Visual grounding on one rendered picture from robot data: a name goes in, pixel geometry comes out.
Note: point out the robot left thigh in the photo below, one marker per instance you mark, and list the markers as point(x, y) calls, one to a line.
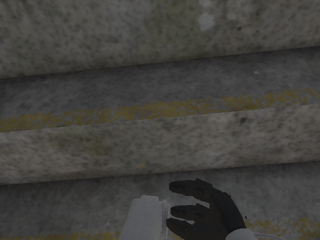
point(146, 219)

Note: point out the right robot hand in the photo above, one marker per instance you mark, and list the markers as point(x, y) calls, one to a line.
point(213, 223)

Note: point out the robot right forearm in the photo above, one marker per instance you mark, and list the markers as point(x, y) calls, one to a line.
point(241, 234)

